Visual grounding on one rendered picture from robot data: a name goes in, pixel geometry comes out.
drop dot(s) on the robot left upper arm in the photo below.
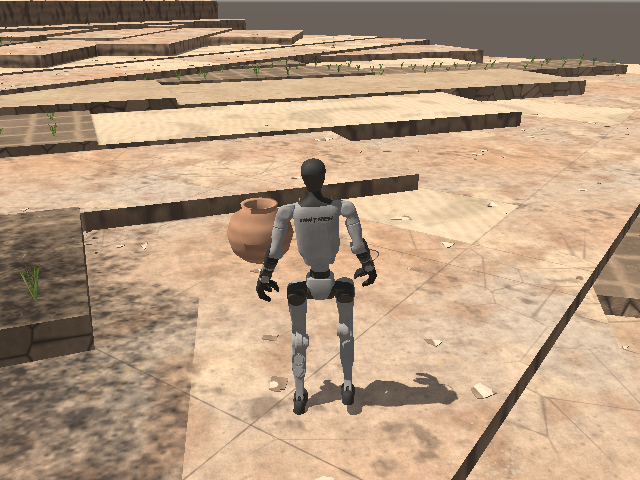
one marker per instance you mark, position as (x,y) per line
(284,214)

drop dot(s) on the left robot hand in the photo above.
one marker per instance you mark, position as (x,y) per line
(267,287)

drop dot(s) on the robot left forearm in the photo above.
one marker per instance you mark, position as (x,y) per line
(268,267)

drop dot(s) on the robot left foot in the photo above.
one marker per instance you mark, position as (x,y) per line
(299,406)

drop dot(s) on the robot head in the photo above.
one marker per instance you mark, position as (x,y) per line
(313,174)

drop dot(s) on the robot right forearm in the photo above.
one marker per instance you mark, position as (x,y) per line
(366,259)

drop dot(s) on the right robot hand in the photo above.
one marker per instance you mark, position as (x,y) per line
(361,272)

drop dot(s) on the robot right upper arm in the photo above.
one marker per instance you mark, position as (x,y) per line
(348,210)

